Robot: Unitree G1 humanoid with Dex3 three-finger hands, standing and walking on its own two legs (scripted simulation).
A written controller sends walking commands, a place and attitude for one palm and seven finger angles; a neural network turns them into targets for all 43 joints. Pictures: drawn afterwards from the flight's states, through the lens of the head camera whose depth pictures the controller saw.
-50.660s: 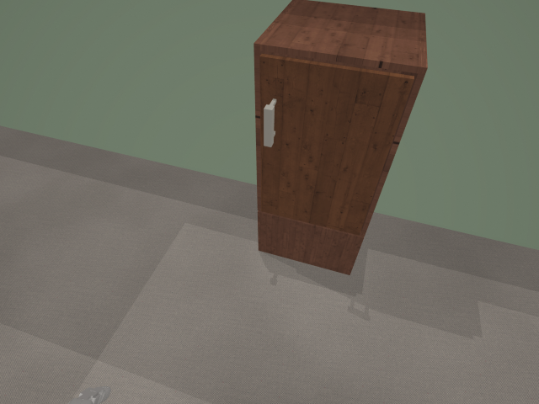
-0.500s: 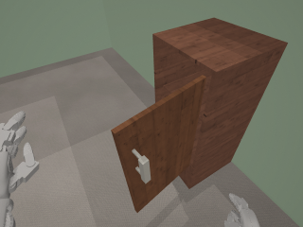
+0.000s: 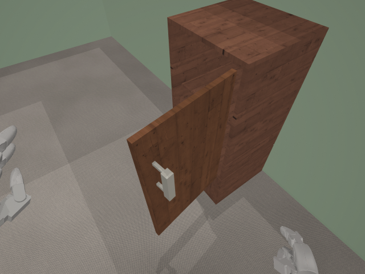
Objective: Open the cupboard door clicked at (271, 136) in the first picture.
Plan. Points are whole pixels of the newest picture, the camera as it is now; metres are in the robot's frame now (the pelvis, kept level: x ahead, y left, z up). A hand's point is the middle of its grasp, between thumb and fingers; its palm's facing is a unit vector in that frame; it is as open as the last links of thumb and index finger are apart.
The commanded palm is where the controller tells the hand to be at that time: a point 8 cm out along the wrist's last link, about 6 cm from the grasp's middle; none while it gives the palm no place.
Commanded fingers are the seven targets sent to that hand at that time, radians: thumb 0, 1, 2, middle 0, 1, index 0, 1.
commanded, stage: step back with the hand held close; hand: left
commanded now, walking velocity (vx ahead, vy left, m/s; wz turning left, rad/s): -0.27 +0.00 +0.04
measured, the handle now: (163, 180) +0.36 +0.08 -0.05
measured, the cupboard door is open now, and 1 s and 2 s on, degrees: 100 100 100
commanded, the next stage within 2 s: stop stepping back and stand still in 0.68 s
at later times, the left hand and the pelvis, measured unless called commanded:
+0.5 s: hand out of the picture +0.07 +0.30 +0.16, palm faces +0.51 -0.72 -0.47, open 7.4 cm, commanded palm +0.02 +0.34 +0.17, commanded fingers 0.00 0.90 0.90 -0.20 -0.30 -0.20 -0.30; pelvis -0.09 +0.02 -0.01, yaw +6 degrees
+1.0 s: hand out of the picture +0.01 +0.23 +0.16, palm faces +0.30 -0.77 -0.57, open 7.4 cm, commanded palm -0.06 +0.28 +0.17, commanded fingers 0.00 0.90 0.90 -0.20 -0.30 -0.20 -0.30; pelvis -0.20 -0.02 -0.01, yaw -1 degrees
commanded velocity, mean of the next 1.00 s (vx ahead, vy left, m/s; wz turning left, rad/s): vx -0.21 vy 0.02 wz -0.04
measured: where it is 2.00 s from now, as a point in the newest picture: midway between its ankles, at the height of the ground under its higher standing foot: outside the picture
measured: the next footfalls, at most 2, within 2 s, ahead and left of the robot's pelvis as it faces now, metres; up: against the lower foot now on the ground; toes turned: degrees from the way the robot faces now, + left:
left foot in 0.54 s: -0.02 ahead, +0.13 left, +0.00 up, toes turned +6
right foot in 0.94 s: -0.27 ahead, -0.11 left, +0.00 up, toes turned -2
